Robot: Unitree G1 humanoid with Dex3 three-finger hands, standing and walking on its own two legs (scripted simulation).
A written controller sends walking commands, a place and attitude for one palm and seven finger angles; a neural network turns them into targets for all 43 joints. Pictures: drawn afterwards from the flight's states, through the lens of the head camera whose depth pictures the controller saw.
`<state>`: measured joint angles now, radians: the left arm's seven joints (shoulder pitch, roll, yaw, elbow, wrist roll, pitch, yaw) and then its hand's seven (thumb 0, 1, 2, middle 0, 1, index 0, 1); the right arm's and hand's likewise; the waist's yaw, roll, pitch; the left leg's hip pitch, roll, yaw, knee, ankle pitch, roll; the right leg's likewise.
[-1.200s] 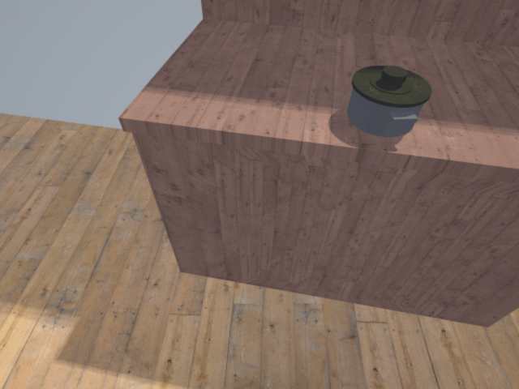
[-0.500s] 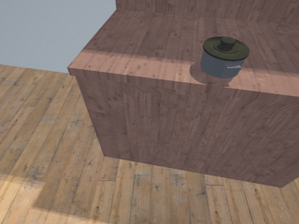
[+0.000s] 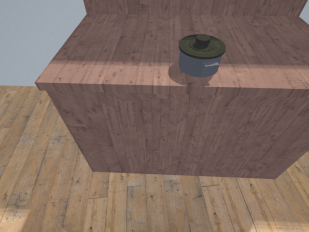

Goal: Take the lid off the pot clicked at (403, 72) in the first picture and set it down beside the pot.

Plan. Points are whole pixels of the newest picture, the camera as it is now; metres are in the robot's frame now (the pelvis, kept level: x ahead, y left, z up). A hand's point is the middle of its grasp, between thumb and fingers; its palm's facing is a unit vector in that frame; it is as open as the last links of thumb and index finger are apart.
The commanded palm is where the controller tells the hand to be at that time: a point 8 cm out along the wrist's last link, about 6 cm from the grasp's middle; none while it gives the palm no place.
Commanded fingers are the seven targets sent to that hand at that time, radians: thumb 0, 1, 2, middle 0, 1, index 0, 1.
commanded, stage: take the last steps up to it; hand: left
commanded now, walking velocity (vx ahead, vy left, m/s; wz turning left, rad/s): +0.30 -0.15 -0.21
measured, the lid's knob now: (203, 39) +0.72 -0.14 +0.16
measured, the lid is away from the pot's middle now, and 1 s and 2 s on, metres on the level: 0.00 0.00 0.00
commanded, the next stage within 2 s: come to a stop and stand still in 0.50 s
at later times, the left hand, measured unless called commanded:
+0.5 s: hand out of the picture +0.12 +0.11 -0.19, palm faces -0.01 -0.99 -0.10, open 7.4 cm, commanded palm none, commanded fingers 0.00 0.90 0.90 -0.20 -0.30 -0.20 -0.30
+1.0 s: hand (146, 172) +0.35 +0.05 -0.17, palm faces -0.09 -0.96 -0.25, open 7.4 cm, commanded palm none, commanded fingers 0.00 0.90 0.90 -0.20 -0.30 -0.20 -0.30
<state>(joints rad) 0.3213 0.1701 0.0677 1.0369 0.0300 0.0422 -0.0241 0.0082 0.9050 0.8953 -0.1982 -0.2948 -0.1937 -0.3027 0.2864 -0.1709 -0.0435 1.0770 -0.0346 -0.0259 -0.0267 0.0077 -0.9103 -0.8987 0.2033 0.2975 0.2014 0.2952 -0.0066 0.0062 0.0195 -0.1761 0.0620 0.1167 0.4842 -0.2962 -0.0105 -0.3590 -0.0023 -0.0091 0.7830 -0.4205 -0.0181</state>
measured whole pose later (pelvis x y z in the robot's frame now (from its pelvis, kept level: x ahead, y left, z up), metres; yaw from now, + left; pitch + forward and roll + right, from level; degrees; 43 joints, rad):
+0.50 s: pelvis +0.15 -0.05 -0.01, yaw -5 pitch +0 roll -2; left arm 0.39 0.13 0.05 1.07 0.02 -0.01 -0.01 0.01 0.90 0.90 -0.20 -0.30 -0.20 -0.30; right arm 0.16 -0.14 -0.04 1.00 -0.03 -0.07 -0.02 0.01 -0.91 -0.90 0.20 0.30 0.20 0.29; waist 0.01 -0.03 0.06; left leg -0.39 0.08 0.14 0.63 -0.21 0.05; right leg -0.14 0.08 -0.04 0.65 -0.45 -0.07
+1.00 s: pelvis +0.23 -0.12 -0.01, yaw -5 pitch +0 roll +0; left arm 0.12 0.16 0.05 0.91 0.03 0.02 0.04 0.01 0.90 0.90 -0.20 -0.29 -0.20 -0.30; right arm 0.19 -0.23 -0.08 1.00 -0.02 0.07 -0.02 0.01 -0.92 -0.90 0.20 0.30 0.20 0.29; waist -0.03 0.02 0.15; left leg -0.48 0.00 0.00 1.19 -0.54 -0.05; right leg -0.40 -0.10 -0.05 0.63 -0.22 0.03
